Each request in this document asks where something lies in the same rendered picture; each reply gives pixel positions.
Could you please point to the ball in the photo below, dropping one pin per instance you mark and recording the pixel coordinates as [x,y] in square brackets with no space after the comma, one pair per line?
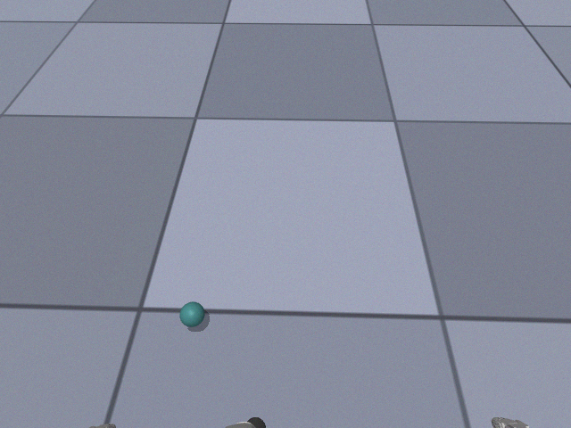
[192,314]

